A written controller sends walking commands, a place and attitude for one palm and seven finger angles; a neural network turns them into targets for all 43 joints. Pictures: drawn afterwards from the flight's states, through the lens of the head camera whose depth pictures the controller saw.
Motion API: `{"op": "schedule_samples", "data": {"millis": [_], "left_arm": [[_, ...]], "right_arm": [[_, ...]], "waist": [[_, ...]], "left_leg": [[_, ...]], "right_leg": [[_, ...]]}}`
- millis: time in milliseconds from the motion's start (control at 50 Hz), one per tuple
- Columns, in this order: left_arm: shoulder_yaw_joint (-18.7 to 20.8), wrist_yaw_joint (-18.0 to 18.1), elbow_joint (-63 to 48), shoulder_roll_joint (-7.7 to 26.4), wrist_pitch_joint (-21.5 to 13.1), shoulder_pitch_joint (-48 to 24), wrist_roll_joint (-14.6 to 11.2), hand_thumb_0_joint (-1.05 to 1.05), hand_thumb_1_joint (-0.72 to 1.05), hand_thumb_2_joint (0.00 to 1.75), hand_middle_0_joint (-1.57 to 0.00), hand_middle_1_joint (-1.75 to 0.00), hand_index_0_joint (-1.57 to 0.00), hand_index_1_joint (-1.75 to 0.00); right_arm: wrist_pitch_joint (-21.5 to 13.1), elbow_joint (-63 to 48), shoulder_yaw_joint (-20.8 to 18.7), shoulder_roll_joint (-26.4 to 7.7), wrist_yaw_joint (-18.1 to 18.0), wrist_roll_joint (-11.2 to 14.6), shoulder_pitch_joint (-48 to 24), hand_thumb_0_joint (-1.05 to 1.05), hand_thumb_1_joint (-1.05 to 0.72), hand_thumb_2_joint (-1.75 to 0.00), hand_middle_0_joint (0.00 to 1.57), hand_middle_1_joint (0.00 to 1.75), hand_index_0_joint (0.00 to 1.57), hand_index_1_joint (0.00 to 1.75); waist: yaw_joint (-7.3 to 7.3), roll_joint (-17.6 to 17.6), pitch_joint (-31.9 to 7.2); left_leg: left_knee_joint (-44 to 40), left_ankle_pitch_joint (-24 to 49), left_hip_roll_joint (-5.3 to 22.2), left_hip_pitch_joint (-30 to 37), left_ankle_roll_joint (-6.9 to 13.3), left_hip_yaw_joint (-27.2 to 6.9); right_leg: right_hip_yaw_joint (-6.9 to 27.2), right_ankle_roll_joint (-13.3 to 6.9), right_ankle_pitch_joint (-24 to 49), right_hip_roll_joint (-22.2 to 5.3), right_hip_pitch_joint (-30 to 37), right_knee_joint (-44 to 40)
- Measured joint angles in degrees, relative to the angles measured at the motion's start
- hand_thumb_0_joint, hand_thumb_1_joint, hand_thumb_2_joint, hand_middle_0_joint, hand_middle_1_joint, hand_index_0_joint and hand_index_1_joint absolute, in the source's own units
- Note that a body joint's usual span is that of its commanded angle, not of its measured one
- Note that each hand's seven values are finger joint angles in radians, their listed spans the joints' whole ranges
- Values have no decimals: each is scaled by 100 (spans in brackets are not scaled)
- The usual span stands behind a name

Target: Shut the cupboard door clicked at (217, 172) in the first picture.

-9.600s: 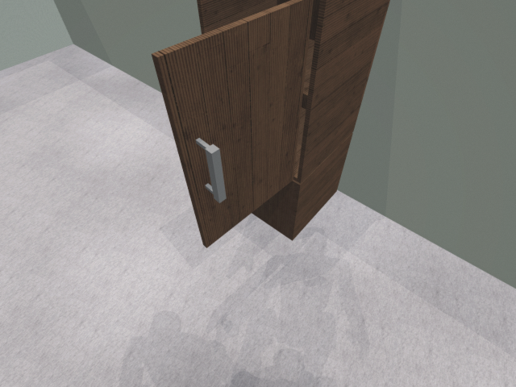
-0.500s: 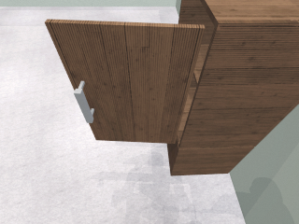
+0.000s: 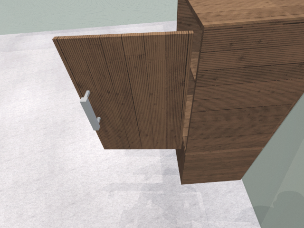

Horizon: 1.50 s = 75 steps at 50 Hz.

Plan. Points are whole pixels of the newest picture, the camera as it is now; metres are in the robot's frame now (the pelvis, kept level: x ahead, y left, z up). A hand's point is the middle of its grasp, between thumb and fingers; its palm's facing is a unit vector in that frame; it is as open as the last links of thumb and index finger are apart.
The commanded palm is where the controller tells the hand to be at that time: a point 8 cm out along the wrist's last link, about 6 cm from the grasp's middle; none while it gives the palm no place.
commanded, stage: come to a stop and stand still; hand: left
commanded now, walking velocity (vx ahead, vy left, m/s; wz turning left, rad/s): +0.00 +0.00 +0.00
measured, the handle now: (92, 111) +0.52 +0.26 -0.02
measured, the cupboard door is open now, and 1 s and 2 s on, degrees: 85 85 85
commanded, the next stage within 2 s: look again from close up in 0.78 s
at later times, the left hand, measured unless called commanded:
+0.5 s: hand out of the picture +0.02 +0.15 -0.16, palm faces +0.01 -0.98 -0.21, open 7.3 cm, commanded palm none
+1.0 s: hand out of the picture +0.03 +0.14 -0.16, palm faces +0.03 -0.98 -0.21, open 7.4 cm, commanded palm none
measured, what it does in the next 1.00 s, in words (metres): stands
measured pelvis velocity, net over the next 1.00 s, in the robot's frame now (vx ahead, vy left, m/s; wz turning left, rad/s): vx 0.03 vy -0.04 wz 0.02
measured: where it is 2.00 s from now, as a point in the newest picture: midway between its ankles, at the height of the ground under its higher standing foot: outside the picture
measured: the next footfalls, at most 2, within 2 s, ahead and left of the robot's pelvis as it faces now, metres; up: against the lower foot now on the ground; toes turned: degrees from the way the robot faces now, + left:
none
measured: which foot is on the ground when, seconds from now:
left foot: down 0.00-1.00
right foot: down 0.00-1.00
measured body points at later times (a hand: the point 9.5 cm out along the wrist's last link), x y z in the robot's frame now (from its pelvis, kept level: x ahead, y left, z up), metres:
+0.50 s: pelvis +0.01 -0.03 +0.01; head +0.03 -0.04 +0.46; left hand +0.02 +0.20 -0.15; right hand -0.01 -0.25 -0.16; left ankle +0.01 +0.11 -0.73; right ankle +0.01 -0.12 -0.73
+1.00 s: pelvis +0.03 -0.04 +0.01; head +0.04 -0.05 +0.46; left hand +0.03 +0.19 -0.15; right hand +0.05 -0.26 -0.16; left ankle +0.01 +0.11 -0.73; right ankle +0.01 -0.12 -0.73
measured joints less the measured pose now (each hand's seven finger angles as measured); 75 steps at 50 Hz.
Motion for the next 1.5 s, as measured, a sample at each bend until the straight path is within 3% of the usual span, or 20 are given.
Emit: {"op": "schedule_samples", "data": {"millis": [340, 600, 1500], "left_arm": [[-34, -18, 466, -100, -132, 0, -40, 1, 91, 90, -20, -30, -20, -30], [-2, 13, 610, -108, -176, -22, -42, 1, 91, 90, -20, -30, -20, -30], [71, -8, 532, -30, -205, -111, -36, 1, 90, 90, -20, -30, -20, -30]], "right_arm": [[-79, 861, 126, 136, -39, 28, 408, 1, -91, -90, 20, 30, 19, 30], [-127, 999, 134, 275, -95, 38, 273, 1, -91, -90, 20, 30, 19, 30], [-138, 1002, 100, 212, -128, 28, 19, 0, -90, -90, 20, 30, 19, 30]], "waist": [[-26, -187, 116], [9, -232, 80], [65, -294, 120]], "left_leg": [[-514, 265, 154, 236, -198, -129], [-559, 195, 243, 370, -289, -179], [-677, 118, 277, 533, -334, -229]], "right_leg": [[-138, -184, 218, 178, 257, -504], [-188, -262, 172, 270, 430, -619], [-236, -291, 120, 311, 649, -819]]}}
